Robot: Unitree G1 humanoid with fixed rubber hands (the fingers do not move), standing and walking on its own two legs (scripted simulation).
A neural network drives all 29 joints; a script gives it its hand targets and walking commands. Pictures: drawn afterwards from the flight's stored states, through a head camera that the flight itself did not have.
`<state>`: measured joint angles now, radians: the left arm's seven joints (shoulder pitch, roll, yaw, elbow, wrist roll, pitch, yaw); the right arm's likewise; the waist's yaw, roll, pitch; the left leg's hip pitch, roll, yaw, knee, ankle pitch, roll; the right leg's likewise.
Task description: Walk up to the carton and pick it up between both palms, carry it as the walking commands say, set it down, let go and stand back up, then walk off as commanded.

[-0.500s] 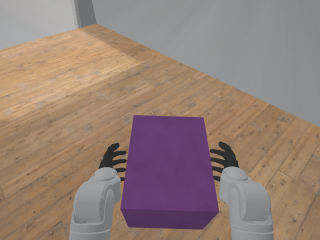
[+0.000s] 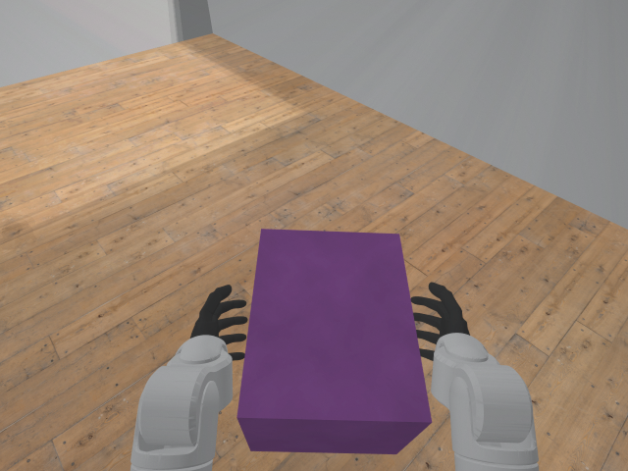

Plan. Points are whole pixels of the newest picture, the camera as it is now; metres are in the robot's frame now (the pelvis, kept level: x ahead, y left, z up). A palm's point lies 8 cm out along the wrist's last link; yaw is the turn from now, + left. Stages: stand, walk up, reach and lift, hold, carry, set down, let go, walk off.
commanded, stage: carry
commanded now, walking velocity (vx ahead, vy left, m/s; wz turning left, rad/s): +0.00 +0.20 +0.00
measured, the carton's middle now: (327, 339) +0.32 -0.01 +0.01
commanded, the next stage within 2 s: none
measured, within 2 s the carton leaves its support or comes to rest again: neither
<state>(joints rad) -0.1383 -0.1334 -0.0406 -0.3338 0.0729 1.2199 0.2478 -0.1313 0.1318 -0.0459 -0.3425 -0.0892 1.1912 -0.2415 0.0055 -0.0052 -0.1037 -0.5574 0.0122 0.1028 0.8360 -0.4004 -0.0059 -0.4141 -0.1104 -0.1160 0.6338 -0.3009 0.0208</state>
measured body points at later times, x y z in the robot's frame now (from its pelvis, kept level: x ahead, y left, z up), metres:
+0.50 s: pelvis -0.06 +0.13 +0.00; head -0.06 +0.13 +0.45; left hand +0.22 +0.26 +0.08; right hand +0.21 -0.02 +0.08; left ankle -0.02 +0.25 -0.70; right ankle -0.06 -0.01 -0.73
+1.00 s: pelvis -0.12 +0.27 +0.00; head -0.11 +0.26 +0.45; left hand +0.16 +0.39 +0.08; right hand +0.14 +0.11 +0.08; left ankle -0.09 +0.38 -0.69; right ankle -0.14 +0.15 -0.73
